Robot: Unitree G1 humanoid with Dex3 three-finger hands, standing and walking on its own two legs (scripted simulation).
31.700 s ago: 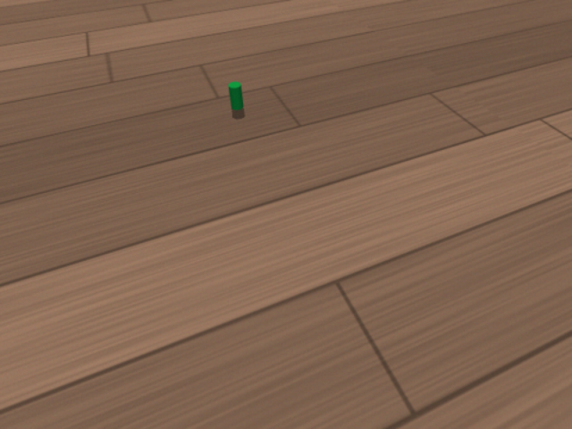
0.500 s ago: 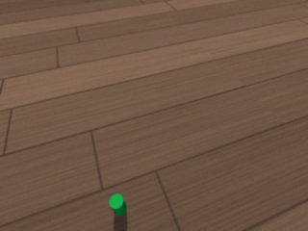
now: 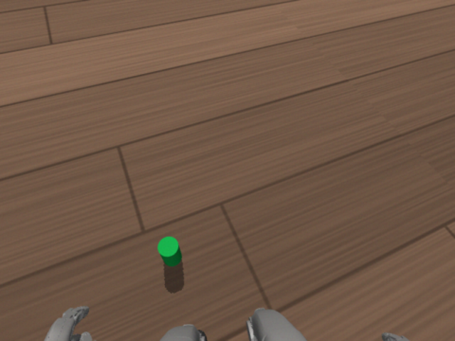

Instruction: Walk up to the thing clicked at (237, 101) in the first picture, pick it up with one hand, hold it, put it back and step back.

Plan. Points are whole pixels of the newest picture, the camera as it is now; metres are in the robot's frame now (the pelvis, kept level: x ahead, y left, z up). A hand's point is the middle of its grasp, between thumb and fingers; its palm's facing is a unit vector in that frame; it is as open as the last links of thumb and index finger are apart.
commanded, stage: step back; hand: left
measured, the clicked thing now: (170, 252) +0.45 +0.21 -0.69
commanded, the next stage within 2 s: none
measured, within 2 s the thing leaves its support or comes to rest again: neither
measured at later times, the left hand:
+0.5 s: hand out of the picture -0.01 +0.23 -0.14, palm faces +0.01 -0.92 -0.40, open 7.4 cm
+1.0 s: hand out of the picture -0.21 +0.22 -0.16, palm faces -0.06 -0.92 -0.40, open 7.4 cm
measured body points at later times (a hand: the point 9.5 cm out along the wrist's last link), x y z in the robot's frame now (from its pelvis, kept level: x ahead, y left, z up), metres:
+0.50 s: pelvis -0.13 -0.03 -0.01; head -0.07 -0.03 +0.44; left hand -0.01 +0.28 -0.11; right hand -0.04 -0.35 -0.13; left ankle -0.16 +0.09 -0.70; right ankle -0.07 -0.15 -0.73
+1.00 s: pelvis -0.30 -0.05 -0.02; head -0.24 -0.05 +0.43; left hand -0.21 +0.27 -0.14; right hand -0.17 -0.37 -0.12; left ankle -0.17 +0.08 -0.73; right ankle -0.33 -0.18 -0.74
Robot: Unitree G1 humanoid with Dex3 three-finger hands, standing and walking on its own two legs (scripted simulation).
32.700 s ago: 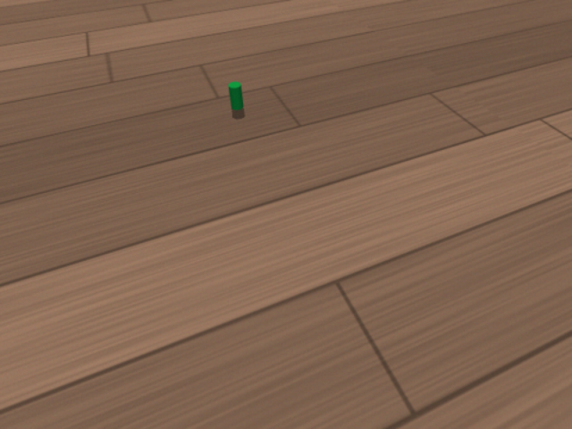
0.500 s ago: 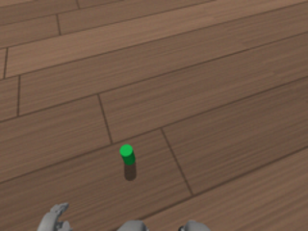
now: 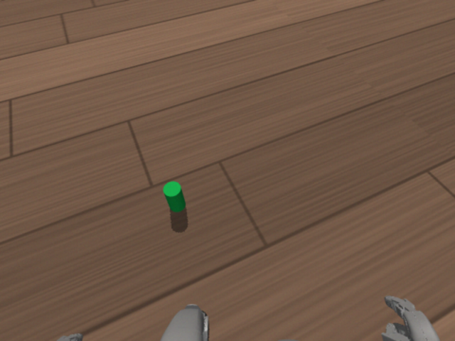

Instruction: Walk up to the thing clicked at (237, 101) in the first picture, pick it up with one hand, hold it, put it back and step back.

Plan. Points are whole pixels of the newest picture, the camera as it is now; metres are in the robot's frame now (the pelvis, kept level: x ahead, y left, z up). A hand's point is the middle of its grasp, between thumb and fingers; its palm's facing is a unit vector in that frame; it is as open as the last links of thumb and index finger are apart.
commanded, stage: step back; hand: left
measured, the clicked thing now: (174, 197) +0.73 +0.31 -0.67
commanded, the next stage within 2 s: stand in 1.78 s
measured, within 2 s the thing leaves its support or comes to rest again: neither
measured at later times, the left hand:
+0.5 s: hand out of the picture -0.06 +0.25 -0.13, palm faces +0.09 -0.92 -0.38, open 7.4 cm
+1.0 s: hand out of the picture -0.26 +0.24 -0.13, palm faces +0.11 -0.91 -0.41, open 7.4 cm
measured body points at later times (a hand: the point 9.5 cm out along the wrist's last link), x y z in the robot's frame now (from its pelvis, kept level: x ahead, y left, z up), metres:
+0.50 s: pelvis -0.17 -0.03 +0.01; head -0.11 -0.01 +0.46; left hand -0.06 +0.30 -0.10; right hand -0.05 -0.33 -0.10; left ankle -0.13 +0.10 -0.71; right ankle -0.17 -0.16 -0.64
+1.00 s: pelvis -0.27 -0.04 +0.01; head -0.26 -0.05 +0.46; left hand -0.27 +0.29 -0.10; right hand -0.20 -0.36 -0.11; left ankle -0.28 +0.08 -0.71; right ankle -0.24 -0.17 -0.70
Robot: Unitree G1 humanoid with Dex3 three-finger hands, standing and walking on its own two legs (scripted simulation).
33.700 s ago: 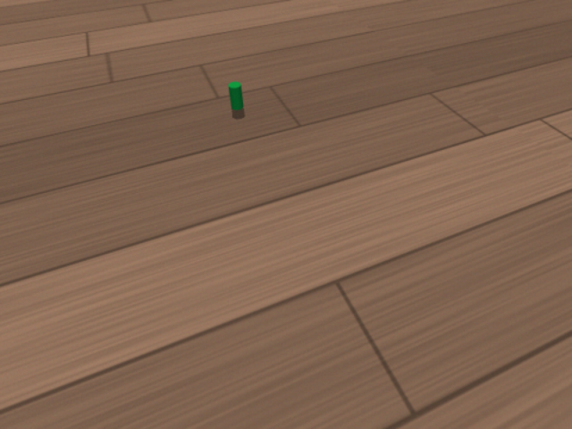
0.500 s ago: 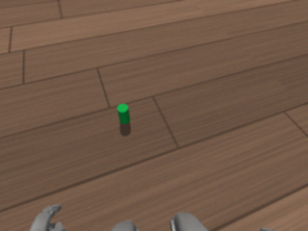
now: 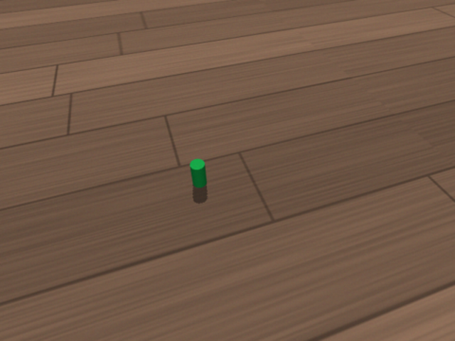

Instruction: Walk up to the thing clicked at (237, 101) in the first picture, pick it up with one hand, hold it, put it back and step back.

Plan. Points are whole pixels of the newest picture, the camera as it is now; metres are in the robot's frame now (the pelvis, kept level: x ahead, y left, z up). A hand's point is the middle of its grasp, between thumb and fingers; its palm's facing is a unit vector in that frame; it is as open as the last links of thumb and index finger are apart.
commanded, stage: step back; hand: left
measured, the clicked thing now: (198, 173) +1.04 +0.23 -0.68
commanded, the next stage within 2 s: stand in 0.78 s
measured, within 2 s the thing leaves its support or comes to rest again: neither
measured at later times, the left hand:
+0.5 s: hand out of the picture +0.11 +0.25 -0.15, palm faces +0.01 -0.93 -0.37, open 7.4 cm
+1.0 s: hand (109, 339) +0.15 +0.25 -0.14, palm faces -0.05 -0.94 -0.34, open 7.4 cm
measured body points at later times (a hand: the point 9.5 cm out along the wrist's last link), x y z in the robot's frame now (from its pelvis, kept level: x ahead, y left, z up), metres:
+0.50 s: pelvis +0.04 -0.01 +0.00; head +0.06 -0.01 +0.45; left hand +0.11 +0.30 -0.12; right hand +0.13 -0.32 -0.12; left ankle +0.11 +0.12 -0.73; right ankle +0.03 -0.13 -0.72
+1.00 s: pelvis +0.06 +0.00 +0.02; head +0.07 +0.01 +0.47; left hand +0.15 +0.30 -0.11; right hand +0.17 -0.29 -0.11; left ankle +0.11 +0.12 -0.72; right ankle +0.03 -0.13 -0.72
